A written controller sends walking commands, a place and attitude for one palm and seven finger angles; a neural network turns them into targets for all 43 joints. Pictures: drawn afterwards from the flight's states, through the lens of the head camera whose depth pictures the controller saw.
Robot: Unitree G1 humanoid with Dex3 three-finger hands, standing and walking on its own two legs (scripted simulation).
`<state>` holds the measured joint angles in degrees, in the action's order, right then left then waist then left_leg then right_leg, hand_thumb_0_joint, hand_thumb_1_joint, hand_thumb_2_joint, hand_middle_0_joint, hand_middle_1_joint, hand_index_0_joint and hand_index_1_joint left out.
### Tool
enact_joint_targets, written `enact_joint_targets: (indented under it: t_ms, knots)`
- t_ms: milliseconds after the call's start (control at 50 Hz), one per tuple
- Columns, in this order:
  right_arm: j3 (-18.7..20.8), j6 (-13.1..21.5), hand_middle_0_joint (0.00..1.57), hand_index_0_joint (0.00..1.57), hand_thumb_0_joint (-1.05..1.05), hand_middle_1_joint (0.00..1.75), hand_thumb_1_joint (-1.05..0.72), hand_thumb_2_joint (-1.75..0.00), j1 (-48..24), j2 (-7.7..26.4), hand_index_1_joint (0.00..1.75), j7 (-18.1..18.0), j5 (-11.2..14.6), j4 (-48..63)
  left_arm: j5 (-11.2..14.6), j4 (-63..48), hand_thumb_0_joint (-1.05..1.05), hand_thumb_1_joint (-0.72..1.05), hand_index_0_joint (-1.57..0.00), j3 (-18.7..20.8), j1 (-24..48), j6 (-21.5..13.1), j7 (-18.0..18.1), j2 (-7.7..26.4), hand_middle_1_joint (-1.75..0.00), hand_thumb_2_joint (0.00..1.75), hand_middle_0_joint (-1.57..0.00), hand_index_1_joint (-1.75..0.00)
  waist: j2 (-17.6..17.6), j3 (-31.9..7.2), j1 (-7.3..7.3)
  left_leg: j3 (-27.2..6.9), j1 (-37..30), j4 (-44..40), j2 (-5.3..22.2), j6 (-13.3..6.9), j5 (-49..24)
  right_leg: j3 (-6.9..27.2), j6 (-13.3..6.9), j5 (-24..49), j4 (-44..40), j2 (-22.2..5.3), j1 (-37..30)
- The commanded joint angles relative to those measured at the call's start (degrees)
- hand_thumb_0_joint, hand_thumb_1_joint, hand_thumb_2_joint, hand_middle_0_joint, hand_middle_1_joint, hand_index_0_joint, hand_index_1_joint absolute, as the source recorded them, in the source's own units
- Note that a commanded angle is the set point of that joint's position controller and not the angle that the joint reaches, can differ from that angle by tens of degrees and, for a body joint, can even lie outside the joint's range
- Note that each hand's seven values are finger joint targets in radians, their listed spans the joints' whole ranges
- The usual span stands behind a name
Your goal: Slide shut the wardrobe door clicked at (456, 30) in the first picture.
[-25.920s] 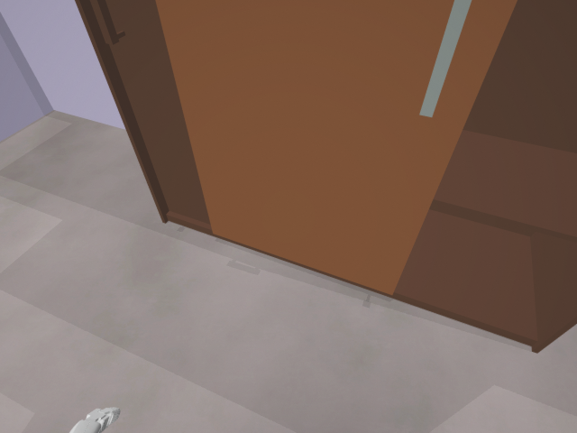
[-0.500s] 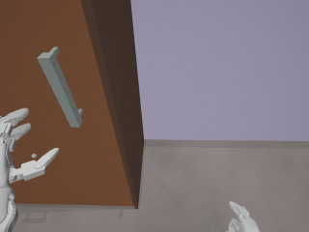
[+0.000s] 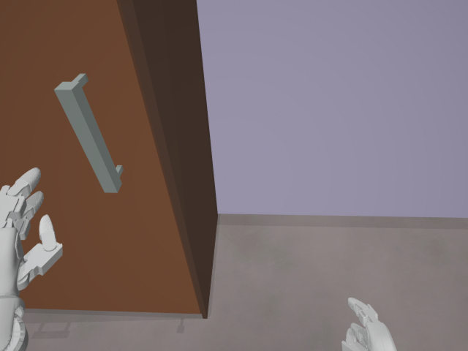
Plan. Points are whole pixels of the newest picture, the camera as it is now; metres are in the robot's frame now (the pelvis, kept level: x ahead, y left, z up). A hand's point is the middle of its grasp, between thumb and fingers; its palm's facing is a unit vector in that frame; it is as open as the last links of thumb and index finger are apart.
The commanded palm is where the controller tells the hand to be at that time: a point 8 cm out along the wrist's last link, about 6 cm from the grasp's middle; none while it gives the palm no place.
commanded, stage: draw the hand back to the body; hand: left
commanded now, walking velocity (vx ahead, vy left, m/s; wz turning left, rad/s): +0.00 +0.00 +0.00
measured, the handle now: (98, 137) +0.40 +0.31 +0.18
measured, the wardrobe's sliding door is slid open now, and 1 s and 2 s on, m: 0.00 0.00 0.00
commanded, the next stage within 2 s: step back with the hand held close in 0.08 s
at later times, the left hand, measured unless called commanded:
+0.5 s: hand (63, 253) +0.19 +0.26 +0.14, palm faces +0.34 -0.82 -0.46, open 7.4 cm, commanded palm +0.12 +0.31 +0.17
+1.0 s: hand out of the picture +0.08 +0.32 +0.15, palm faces +0.49 -0.79 -0.37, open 7.4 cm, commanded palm +0.02 +0.36 +0.17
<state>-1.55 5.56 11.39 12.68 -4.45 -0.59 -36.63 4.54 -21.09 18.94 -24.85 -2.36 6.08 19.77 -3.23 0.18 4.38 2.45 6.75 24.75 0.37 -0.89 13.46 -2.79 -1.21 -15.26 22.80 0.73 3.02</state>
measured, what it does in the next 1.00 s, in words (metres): shifts its weight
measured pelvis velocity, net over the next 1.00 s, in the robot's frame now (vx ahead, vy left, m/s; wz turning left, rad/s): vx -0.11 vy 0.05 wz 0.04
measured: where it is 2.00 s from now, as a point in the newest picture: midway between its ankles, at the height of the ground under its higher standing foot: outside the picture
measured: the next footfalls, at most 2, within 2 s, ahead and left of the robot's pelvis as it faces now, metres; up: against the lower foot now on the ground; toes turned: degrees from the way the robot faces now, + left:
right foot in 1.38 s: -0.32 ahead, -0.05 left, +0.00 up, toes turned -7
left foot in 1.50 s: -0.09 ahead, +0.13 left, +0.00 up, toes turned -9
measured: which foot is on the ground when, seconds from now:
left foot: down 0.00-1.00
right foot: down 0.00-1.00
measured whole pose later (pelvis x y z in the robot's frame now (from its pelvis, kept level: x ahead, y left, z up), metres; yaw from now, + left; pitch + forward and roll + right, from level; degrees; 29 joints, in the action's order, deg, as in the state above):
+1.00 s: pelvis -0.11 +0.05 -0.02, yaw +2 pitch -2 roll -3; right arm -0.7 4.7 13.9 12.7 -3.7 -0.8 -34.6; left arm 0.4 -29.0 22.2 -27.3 -13.2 8.9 20.6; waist 0.5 1.5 1.4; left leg 2.5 27.6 40.5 -1.8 -2.0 21.4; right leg -0.1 1.5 -10.6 33.1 -0.3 21.2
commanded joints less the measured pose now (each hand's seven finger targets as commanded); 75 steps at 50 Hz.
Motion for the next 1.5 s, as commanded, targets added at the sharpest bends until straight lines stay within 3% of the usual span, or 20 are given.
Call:
enact_joint_targets:
  t_ms: [0,180,200,240,500,760,840,900,940,980,1020,1060,1120,1280,1320,1360,1380,1420,1460,1480]
  knots:
    - [2.52,3.54,0.2,0.2,0.0,0.3,-0.9,-0.9,-8.09,6.03,0.3,-0.98,0.23,9.03,0.16,-11.56,0.0,0.9,-0.2,6.31,7.05,-4.28,1.13,10.75,-0.3,0.9,-0.2,-0.3,0.26,-2.58,-0.23,-1.65,-2.38,-3.56,0.73,-0.68,-9.76,1.79,0.34,9.99,-4.55,-1.37,3.79]
    - [2.5,4.24,0.2,0.2,0.0,0.3,-0.9,-0.9,-9.21,5.86,0.3,-1.15,0.21,8.9,0.34,-12.97,0.0,0.9,-0.2,6.75,9.34,-5.54,1.05,11.74,-0.3,0.9,-0.2,-0.3,-0.41,-1.75,-0.05,-1.29,-2.83,-3.84,0.36,-0.98,-7.19,2.7,0.54,7.36,-6.61,-1.67,4.2]
    - [2.72,3.11,0.2,0.2,0.0,0.3,-0.9,-0.9,-8.28,7.33,0.3,-0.64,0.74,11.18,-0.46,-16.41,0.0,0.9,-0.2,13.26,14.76,-8.14,1.75,18.48,-0.3,0.9,-0.2,-0.3,1.85,2.23,-2.13,-2.22,1.4,-0.37,1.02,-2.05,-3.32,9.6,0.9,8.39,-10.99,-4.77,11.3]
    - [2.89,1.48,0.2,0.2,0.0,0.3,-0.9,-0.9,-7.8,6.24,0.3,-0.17,0.25,9.97,-1.12,-9.48,0.0,0.9,-0.2,8.2,5.01,-8.08,1.21,12.11,-0.3,0.9,-0.2,-0.3,7.59,1.69,-2.31,-2.43,1.64,3.61,0.5,-2.1,-2.88,11.74,1.22,10.14,-11.68,-7.96,13.65]
    - [4.22,-2.79,0.2,0.2,0.0,0.3,-0.9,-0.9,-6.41,7.18,0.3,-1.13,1.1,15.19,-1.11,-19.65,0.0,0.9,-0.2,12.51,-3.48,-10.32,3.04,16.04,-0.3,0.9,-0.2,-0.3,0.25,-12.87,-2.77,-4.25,2.54,0.38,5.08,-1.87,-24.15,5.21,1.84,26.06,3.0,-3.91,4.61]
    - [4.8,0.61,0.2,0.2,0.0,0.3,-0.9,-0.9,-4.45,8.95,0.3,-1.24,0.88,14.67,-3.64,-15.93,0.0,0.9,-0.2,12.69,-0.03,-12.94,2.87,12.94,-0.3,0.9,-0.2,-0.3,-3.71,-3.19,-3.36,-12.76,37.47,-10.81,10.74,-6.15,27.95,5.37,1.98,3.78,13.97,-0.09,-5.04]
    - [5.12,1.78,0.2,0.2,0.0,0.3,-0.9,-0.9,-3.34,8.35,0.3,-0.89,0.41,13.92,-4.3,-16.73,0.0,0.9,-0.2,11.22,2.69,-13.81,2.87,12.52,-0.3,0.9,-0.2,-0.3,3.43,-1.29,-3.88,-9.43,31.0,-1.23,5.03,-3.96,27.99,12.38,-1.28,-12.81,3.01,-3.97,8.55]
    - [4.64,2.42,0.2,0.2,0.0,0.3,-0.9,-0.9,-2.36,7.13,0.3,-0.39,0.11,11.46,-3.67,-19.64,0.0,0.9,-0.2,9.9,3.99,-14.56,3.79,13.46,-0.3,0.9,-0.2,-0.3,10.0,-2.33,-4.75,-5.99,11.4,17.54,0.08,-0.8,14.01,21.62,-6.38,-18.84,-8.13,-13.42,29.25]
    - [4.26,2.69,0.2,0.2,0.0,0.3,-0.9,-0.9,-1.46,6.45,0.3,0.01,-0.01,9.9,-3.66,-20.94,0.0,0.9,-0.2,10.13,5.27,-15.01,4.63,14.2,-0.3,0.9,-0.2,-0.3,11.12,-4.83,-5.52,-5.36,4.32,20.92,-0.04,-0.71,10.04,18.95,-6.24,-12.38,-7.03,-15.39,32.45]
    - [4.16,3.0,0.2,0.2,0.0,0.3,-0.9,-0.9,-1.89,7.29,0.3,-0.46,0.06,10.4,-3.41,-22.5,0.0,0.9,-0.2,11.15,5.35,-15.33,4.95,15.01,-0.3,0.9,-0.2,-0.3,3.7,-4.34,-5.86,-9.63,5.77,7.99,2.93,-2.01,11.62,11.73,-2.51,-9.12,1.38,-9.0,31.2]
    - [4.46,4.16,0.2,0.2,0.0,0.3,-0.9,-0.9,-5.13,9.27,0.3,-1.05,-0.18,12.05,-3.96,-23.76,0.0,0.9,-0.2,13.4,4.48,-15.97,4.83,14.62,-0.3,0.9,-0.2,-0.3,-19.46,-4.72,-4.44,-30.63,27.19,-18.7,18.43,-7.11,33.31,2.8,2.67,-9.36,32.83,4.23,14.13]
    - [4.99,4.59,0.2,0.2,0.0,0.3,-0.9,-0.9,-4.62,6.63,0.3,-0.65,-0.77,10.74,-4.29,-23.31,0.0,0.9,-0.2,16.21,7.02,-16.3,4.77,17.6,-0.3,0.9,-0.2,-0.3,-13.91,-5.78,-3.93,-28.15,35.42,-20.56,20.32,-7.35,31.0,6.9,2.15,-10.66,51.43,4.55,8.36]
    - [6.75,5.07,0.2,0.2,0.0,0.3,-0.9,-0.9,-4.96,7.73,0.3,1.32,-0.25,9.7,-3.16,-19.08,0.0,0.9,-0.2,14.89,1.64,-16.1,3.52,14.45,-0.3,0.9,-0.2,-0.3,-6.87,-7.77,-2.6,-16.42,28.39,-17.4,15.54,-4.99,26.0,1.44,2.08,-11.73,48.24,6.75,9.48]
    - [4.75,5.01,0.2,0.2,0.0,0.3,-0.9,-0.9,-1.85,5.0,0.3,2.39,-0.76,5.86,-0.14,-21.12,0.0,0.9,-0.2,9.24,1.59,-15.04,2.62,13.42,-0.3,0.9,-0.2,-0.3,-11.44,-15.99,-2.79,-7.33,-1.55,-16.05,9.45,10.41,0.73,-3.25,-3.33,-15.47,-5.25,4.04,6.41]
    - [4.54,3.88,0.2,0.2,0.0,0.3,-0.9,-0.9,-0.9,4.37,0.3,2.15,0.19,3.75,-0.74,-21.69,0.0,0.9,-0.2,10.41,5.03,-16.36,2.75,16.64,-0.3,0.9,-0.2,-0.3,7.83,-12.74,-3.53,-1.35,-9.23,16.96,2.51,6.69,-3.01,9.32,-7.52,-0.31,-16.65,-11.51,22.6]
    - [3.52,4.5,0.2,0.2,0.0,0.3,-0.9,-0.9,-6.06,3.88,0.3,1.43,-0.31,5.17,-0.42,-21.89,0.0,0.9,-0.2,14.87,6.17,-16.82,3.1,21.05,-0.3,0.9,-0.2,-0.3,13.74,-5.81,-2.23,-2.54,12.19,40.71,-3.75,4.85,15.53,12.59,-12.13,23.25,-11.95,-21.58,20.62]
    - [2.16,5.33,0.2,0.2,0.0,0.3,-0.9,-0.9,-6.59,2.98,0.3,1.87,-0.98,6.36,-0.68,-22.46,0.0,0.9,-0.2,15.51,8.32,-17.15,3.15,21.2,-0.3,0.9,-0.2,-0.3,11.32,-7.37,-2.0,-3.86,18.45,42.28,-1.96,4.13,15.74,7.35,-11.25,35.34,-5.05,-21.95,12.33]
    - [4.0,5.02,0.2,0.2,0.0,0.3,-0.9,-0.9,-6.13,5.41,0.3,0.83,1.72,8.09,-1.28,-16.26,0.0,0.9,-0.2,10.93,9.05,-14.16,1.31,14.85,-0.3,0.9,-0.2,-0.3,22.57,-1.05,-4.37,-7.23,16.12,26.47,2.08,1.45,5.52,5.97,-7.79,32.89,1.59,-15.61,11.26]
    - [3.63,3.79,0.2,0.2,0.0,0.3,-0.9,-0.9,-4.67,6.93,0.3,-0.08,1.9,7.17,-0.6,-16.12,0.0,0.9,-0.2,10.26,8.77,-10.95,0.55,13.76,-0.3,0.9,-0.2,-0.3,-2.4,-3.33,-6.96,-10.41,-0.85,2.14,2.36,0.87,-14.99,-2.68,0.18,7.34,24.92,-4.11,20.11]
    - [3.81,4.47,0.2,0.2,0.0,0.3,-0.9,-0.9,-5.8,8.02,0.3,0.21,1.01,8.52,0.15,-16.9,0.0,0.9,-0.2,9.76,9.37,-11.26,0.77,13.1,-0.3,0.9,-0.2,-0.3,-24.35,-3.79,-5.55,-26.08,0.97,-9.46,12.88,-0.21,-25.0,-0.26,1.57,-17.2,36.34,4.2,20.88]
